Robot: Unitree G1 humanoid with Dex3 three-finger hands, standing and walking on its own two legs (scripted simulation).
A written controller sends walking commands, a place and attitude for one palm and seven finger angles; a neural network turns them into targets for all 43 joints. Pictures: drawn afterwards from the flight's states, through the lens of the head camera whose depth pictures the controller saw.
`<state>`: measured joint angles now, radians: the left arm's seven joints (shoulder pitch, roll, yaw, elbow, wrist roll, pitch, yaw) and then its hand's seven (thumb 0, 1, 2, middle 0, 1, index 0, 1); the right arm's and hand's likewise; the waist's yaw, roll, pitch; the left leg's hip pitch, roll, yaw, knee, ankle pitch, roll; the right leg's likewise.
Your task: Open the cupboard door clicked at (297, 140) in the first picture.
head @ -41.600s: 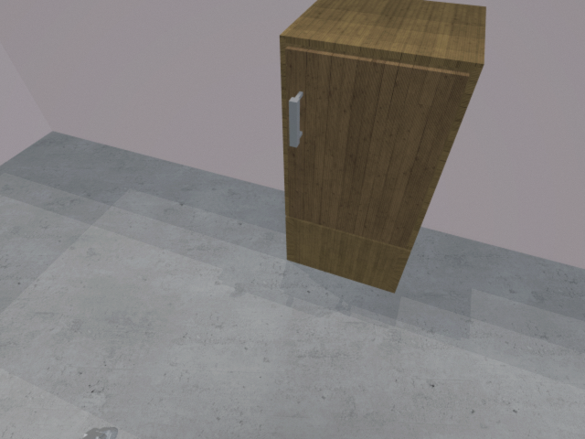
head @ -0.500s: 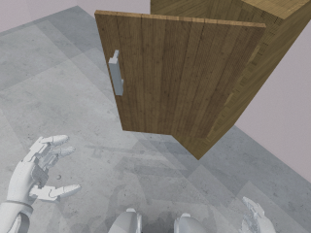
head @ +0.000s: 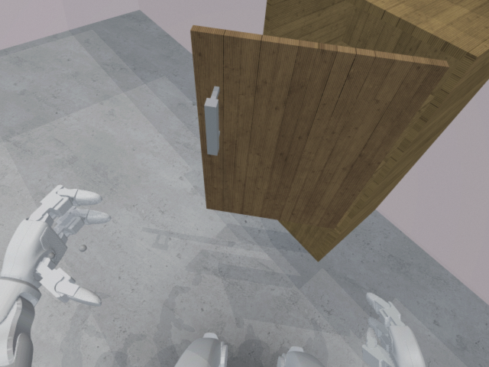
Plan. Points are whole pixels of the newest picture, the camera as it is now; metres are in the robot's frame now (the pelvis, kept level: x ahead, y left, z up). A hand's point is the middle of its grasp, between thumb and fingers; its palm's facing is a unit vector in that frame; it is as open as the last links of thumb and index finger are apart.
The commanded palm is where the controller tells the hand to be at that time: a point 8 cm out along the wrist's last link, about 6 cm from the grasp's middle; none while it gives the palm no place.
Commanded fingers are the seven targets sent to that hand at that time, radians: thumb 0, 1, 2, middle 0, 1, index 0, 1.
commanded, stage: raise the hand with hooked fingers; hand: left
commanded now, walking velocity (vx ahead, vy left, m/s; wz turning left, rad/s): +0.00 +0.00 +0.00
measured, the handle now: (214, 122) +0.56 +0.11 +0.03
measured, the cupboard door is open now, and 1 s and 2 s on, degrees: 42 42 42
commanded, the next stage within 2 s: move the hooked fingers beside the handle in 0.64 s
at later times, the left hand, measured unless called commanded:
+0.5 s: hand (96, 235) +0.29 +0.25 +0.05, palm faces -0.06 -1.00 -0.06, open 14.0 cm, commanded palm +0.26 +0.30 +0.06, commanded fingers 0.00 -0.50 0.30 -0.30 -1.20 -0.30 -1.20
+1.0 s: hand (118, 215) +0.32 +0.23 +0.05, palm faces -0.08 -1.00 -0.04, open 14.0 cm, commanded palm +0.31 +0.28 +0.05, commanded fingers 0.00 -0.50 0.30 -0.30 -1.20 -0.30 -1.20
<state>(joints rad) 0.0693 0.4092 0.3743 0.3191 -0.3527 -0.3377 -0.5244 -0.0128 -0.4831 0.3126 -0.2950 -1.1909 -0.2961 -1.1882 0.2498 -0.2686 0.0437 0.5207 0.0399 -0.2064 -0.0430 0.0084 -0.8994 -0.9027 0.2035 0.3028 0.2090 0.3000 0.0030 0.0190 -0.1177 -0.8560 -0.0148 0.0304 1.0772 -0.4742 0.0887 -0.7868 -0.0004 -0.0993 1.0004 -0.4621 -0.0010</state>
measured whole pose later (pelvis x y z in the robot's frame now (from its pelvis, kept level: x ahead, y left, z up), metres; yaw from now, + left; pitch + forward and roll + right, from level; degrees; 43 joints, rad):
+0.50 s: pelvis +0.00 -0.02 +0.00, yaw +0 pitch +15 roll -3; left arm 0.01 0.43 0.42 0.42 -0.37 -0.36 -0.57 -0.02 -0.50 0.30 -0.30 -1.20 -0.30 -1.20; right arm 0.30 -0.29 0.03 0.55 0.05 -0.20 -0.05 0.01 -0.90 -0.90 0.20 0.30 0.21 0.30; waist -0.03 0.02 -0.11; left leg -0.85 0.00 0.03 1.05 -0.46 0.07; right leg -0.79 0.02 -0.10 0.99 -0.46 -0.03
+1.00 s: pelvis +0.01 -0.03 +0.00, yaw +0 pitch +16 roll -3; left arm -0.14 0.44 0.40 0.51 -0.35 -0.34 -0.57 -0.02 -0.50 0.30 -0.30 -1.20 -0.30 -1.20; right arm 0.26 -0.29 0.03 0.57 0.05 -0.19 -0.07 0.01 -0.90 -0.90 0.20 0.30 0.21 0.30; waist -0.02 0.02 -0.11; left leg -0.89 0.01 0.01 1.09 -0.49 0.05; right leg -0.83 0.02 -0.11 1.03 -0.49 -0.04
